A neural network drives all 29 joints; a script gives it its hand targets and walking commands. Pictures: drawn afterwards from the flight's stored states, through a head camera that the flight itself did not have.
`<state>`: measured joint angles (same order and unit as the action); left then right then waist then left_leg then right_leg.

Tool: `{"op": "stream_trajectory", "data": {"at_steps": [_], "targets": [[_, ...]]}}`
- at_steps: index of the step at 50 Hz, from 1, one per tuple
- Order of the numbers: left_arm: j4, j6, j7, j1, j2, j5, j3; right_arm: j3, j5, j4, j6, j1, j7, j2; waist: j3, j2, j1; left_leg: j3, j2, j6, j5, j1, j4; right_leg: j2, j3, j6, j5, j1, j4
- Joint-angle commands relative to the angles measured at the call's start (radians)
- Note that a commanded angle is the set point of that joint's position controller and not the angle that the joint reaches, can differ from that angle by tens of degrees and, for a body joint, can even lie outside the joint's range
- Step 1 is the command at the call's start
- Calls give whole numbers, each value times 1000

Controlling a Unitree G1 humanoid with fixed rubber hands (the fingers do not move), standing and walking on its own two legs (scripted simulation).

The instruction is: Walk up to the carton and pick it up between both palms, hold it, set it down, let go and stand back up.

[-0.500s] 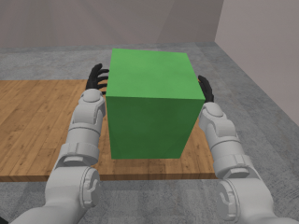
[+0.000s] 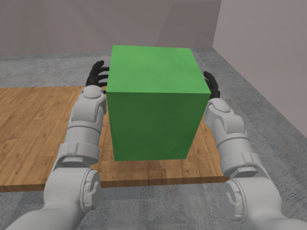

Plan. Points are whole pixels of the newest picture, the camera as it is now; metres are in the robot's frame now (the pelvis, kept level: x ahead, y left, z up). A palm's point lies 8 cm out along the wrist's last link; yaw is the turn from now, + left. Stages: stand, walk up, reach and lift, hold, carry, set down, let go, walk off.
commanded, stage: reach and lift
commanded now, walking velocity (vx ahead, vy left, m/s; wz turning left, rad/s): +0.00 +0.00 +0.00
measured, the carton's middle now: (151, 105) +0.41 +0.02 +0.17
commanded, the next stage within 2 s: hold in 0.24 s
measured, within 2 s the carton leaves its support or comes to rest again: neither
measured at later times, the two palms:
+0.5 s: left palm (92, 88) +0.38 +0.17 +0.24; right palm (211, 97) +0.38 -0.13 +0.21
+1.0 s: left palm (92, 85) +0.37 +0.16 +0.25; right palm (214, 95) +0.38 -0.14 +0.22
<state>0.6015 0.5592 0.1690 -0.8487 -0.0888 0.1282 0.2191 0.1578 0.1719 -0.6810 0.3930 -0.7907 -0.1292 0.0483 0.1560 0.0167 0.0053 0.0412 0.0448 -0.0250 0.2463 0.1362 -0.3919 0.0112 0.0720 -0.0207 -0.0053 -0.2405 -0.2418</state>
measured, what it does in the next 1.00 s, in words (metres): stands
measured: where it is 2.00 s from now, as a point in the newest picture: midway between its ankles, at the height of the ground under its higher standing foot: outside the picture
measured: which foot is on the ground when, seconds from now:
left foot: down 0.00-1.00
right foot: down 0.00-1.00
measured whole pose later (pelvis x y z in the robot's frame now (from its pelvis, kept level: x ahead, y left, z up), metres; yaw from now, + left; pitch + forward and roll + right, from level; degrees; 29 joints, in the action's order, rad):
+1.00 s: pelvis -0.01 +0.00 +0.00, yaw +0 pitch -1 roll +0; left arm 0.51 0.68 0.15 -0.87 -0.09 0.13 0.23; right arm 0.14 0.23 -0.57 0.52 -0.81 -0.18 0.07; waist 0.16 0.02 0.01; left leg 0.04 0.04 -0.02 0.24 0.14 -0.39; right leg 0.01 0.07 -0.02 -0.01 -0.24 -0.24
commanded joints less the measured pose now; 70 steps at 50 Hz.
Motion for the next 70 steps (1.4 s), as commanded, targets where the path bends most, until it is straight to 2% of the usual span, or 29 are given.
{"op": "stream_trajectory", "data": {"at_steps": [1,3,4,9,11,12,14,18,24,26,27,28,30,32,34,37,39,42,45,46,48,49,50,51,54,56,60,66,70], "targets": [[-124,-9,-213,-682,759,-137,-322,-373,98,281,-31,-989,78,-591,311,-32,111,-80,-109,-9,-142,155,119,27,-59,18,-109,548,-24],[-175,-11,-211,-706,768,-153,-343,-403,115,318,-31,-1001,76,-610,370,-24,107,-83,-112,-13,-179,142,106,32,-60,16,-154,569,-37],[-155,-6,-212,-695,758,-147,-329,-401,118,308,-22,-991,72,-610,344,-35,107,-82,-114,-9,-165,149,108,29,-57,15,-142,564,-32],[-195,-1,-205,-730,772,-157,-351,-412,137,305,-6,-999,73,-617,361,-5,104,-88,-109,-13,-168,142,107,34,-61,17,-121,546,-35],[-227,2,-199,-742,782,-169,-378,-420,151,328,-4,-1007,72,-615,383,10,109,-90,-110,-23,-205,132,96,38,-61,20,-146,556,-43],[-226,4,-198,-759,781,-167,-382,-409,149,295,4,-993,73,-607,357,20,122,-91,-110,-25,-192,136,100,36,-59,21,-130,543,-38],[-243,14,-197,-746,791,-171,-400,-405,154,308,8,-983,71,-597,367,36,134,-97,-106,-33,-216,120,97,43,-66,24,-138,543,-39],[-243,31,-199,-734,796,-173,-410,-397,157,322,16,-990,73,-578,366,52,139,-102,-98,-38,-222,116,99,47,-70,31,-126,534,-38],[-275,42,-197,-756,790,-183,-417,-405,165,328,32,-977,73,-582,382,33,141,-103,-100,-34,-221,116,99,49,-67,29,-132,536,-43],[-248,50,-202,-738,777,-174,-400,-402,163,327,40,-979,70,-575,352,19,139,-101,-102,-29,-190,134,107,48,-66,27,-113,541,-37],[-228,54,-205,-737,772,-168,-383,-409,167,335,43,-992,69,-579,347,8,130,-98,-104,-20,-167,141,113,46,-67,24,-100,539,-35],[-276,49,-203,-746,772,-182,-397,-425,175,370,42,-996,69,-595,391,-8,128,-96,-106,-20,-196,134,105,45,-62,20,-136,561,-44],[-253,55,-204,-747,757,-169,-370,-429,178,360,52,-1002,66,-598,370,-10,112,-94,-109,-11,-166,144,111,45,-63,17,-107,543,-39],[-266,59,-204,-744,761,-177,-379,-442,182,377,58,-1005,63,-609,388,-25,115,-93,-112,-9,-171,145,107,41,-59,16,-125,557,-44],[-240,65,-207,-741,750,-164,-354,-444,183,361,67,-1004,61,-607,362,-26,102,-90,-111,-5,-147,157,115,42,-58,15,-102,548,-40],[-279,73,-206,-725,752,-163,-359,-456,199,400,72,-1005,57,-610,396,-17,98,-89,-113,-11,-186,146,105,42,-56,15,-141,570,-47],[-275,80,-208,-730,747,-160,-354,-447,198,379,84,-988,55,-605,363,-16,105,-89,-113,-10,-169,150,109,43,-59,15,-119,553,-43],[-277,87,-210,-737,743,-157,-351,-445,200,380,89,-996,56,-604,366,-8,99,-88,-109,-7,-152,154,112,43,-62,16,-96,542,-45],[-286,94,-209,-741,752,-162,-362,-436,200,385,91,-1004,60,-595,371,11,103,-93,-103,-9,-152,151,118,48,-65,21,-85,536,-45],[-288,94,-209,-760,749,-158,-357,-422,193,350,94,-989,61,-590,359,27,107,-92,-103,-11,-134,155,120,47,-65,23,-69,530,-44],[-322,90,-206,-767,766,-173,-378,-427,198,386,89,-1005,63,-597,398,23,115,-94,-98,-11,-158,146,118,50,-64,23,-93,543,-50],[-294,95,-206,-763,761,-159,-365,-419,193,348,97,-985,63,-592,349,32,118,-94,-99,-12,-138,153,124,49,-65,24,-71,526,-45],[-323,94,-207,-766,771,-174,-384,-427,201,393,90,-1010,63,-597,395,29,119,-94,-99,-17,-172,144,115,51,-65,24,-103,547,-52],[-287,98,-209,-761,764,-164,-370,-414,192,353,98,-989,62,-587,347,29,122,-96,-99,-12,-145,155,122,49,-65,27,-74,530,-45],[-294,100,-210,-749,762,-165,-373,-422,193,374,98,-991,62,-586,374,13,123,-95,-99,-12,-153,146,120,50,-67,23,-88,541,-47],[-308,100,-211,-756,758,-164,-371,-420,194,372,99,-986,62,-586,375,29,119,-95,-99,-13,-158,150,120,50,-65,25,-92,547,-48],[-292,104,-213,-727,756,-163,-362,-435,202,406,101,-997,57,-587,371,-5,117,-95,-102,-10,-177,144,115,50,-65,21,-110,547,-44],[-302,105,-217,-745,747,-164,-351,-439,202,412,108,-1005,54,-596,387,-19,109,-91,-106,-4,-153,149,116,45,-60,19,-94,547,-44],[-325,105,-218,-763,740,-166,-355,-441,205,400,112,-996,53,-604,386,-11,108,-89,-105,-3,-145,157,118,43,-57,18,-93,551,-48]]}}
